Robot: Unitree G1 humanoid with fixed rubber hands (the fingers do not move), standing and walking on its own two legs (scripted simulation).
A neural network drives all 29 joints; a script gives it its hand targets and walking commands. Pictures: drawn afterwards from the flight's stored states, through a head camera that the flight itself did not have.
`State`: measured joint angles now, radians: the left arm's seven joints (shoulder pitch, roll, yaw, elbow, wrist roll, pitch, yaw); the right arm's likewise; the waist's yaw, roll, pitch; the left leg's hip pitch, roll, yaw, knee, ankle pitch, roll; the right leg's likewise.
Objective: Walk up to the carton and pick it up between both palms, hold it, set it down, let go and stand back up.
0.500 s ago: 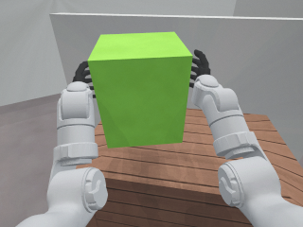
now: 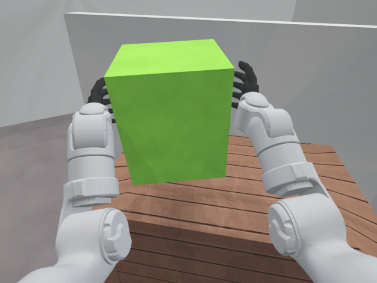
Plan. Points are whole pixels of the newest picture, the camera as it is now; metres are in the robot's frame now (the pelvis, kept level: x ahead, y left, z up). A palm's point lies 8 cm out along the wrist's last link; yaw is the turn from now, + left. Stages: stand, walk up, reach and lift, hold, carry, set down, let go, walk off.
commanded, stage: hold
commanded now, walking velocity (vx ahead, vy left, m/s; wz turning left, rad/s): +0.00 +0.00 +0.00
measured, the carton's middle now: (173, 111) +0.43 -0.01 +0.25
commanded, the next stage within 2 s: set down in 0.28 s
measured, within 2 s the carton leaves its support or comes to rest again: neither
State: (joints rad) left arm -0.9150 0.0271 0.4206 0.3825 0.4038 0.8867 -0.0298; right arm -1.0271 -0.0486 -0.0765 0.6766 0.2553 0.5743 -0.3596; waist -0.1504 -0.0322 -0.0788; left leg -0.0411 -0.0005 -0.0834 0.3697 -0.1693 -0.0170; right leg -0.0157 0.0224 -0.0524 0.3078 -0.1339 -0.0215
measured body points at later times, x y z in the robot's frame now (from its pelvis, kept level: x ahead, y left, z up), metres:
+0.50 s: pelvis +0.00 +0.01 +0.00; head -0.11 +0.02 +0.44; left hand +0.38 +0.14 +0.29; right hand +0.36 -0.15 +0.34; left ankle +0.03 +0.13 -0.75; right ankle +0.04 -0.10 -0.75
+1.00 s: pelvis +0.00 +0.02 +0.00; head -0.05 +0.05 +0.44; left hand +0.41 +0.12 +0.20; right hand +0.37 -0.17 +0.24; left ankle +0.03 +0.13 -0.75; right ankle +0.04 -0.10 -0.75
